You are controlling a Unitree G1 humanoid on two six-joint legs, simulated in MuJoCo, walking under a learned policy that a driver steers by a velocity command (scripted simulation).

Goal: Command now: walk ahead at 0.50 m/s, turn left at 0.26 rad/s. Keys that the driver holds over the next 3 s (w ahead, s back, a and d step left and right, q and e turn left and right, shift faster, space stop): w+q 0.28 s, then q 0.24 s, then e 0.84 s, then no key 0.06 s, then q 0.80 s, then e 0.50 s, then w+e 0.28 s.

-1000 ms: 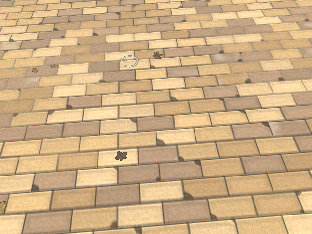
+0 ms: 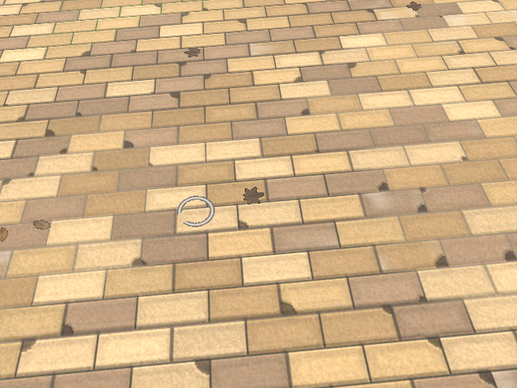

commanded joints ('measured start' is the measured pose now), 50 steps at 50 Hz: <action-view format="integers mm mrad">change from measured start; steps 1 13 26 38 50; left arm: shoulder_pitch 16 131 13 -24 41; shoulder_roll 91 166 165 144 215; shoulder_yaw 25 49 38 33 74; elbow -26 65 -55 -36 -74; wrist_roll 10 -4 -3 -20 -14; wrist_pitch -28 -5 9 79 56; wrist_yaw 2 43 60 57 58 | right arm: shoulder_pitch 27 -272 -119 -187 -242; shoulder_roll -70 -5 -125 -112 -74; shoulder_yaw -27 -7 -61 -26 -44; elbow -47 -168 -233 -137 -159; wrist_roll -1 -13 -12 -68 -26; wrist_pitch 10 15 25 36 73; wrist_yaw -8 36 12 -9 -43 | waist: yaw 5 87 -5 -5 29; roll -140 -58 -57 69 -136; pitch -46 65 -178 -103 -138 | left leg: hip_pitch -175 -293 357 158 -238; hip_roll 95 65 183 164 -72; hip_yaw -64 37 -305 -81 -40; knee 1 -490 -766 -864 -32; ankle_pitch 105 449 790 439 -177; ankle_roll -3 -8 284 203 -79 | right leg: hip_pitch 165 348 -305 -51 298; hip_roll -265 -274 -89 -109 -294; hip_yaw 257 -75 161 109 445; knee -317 -347 799 275 -73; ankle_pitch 19 287 -306 -77 561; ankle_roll -135 -100 104 112 -187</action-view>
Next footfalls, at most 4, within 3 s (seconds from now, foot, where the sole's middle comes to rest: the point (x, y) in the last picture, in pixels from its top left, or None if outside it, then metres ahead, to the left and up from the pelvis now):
0.40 left None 0.37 0.16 -0.77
0.88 right None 0.44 -0.06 -0.77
1.28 left None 0.42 0.19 -0.77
1.60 right None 0.39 -0.07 -0.77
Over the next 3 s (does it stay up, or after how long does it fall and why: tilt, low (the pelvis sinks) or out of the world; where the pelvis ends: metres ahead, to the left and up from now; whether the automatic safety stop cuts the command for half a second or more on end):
stays up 0.43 0.05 0.00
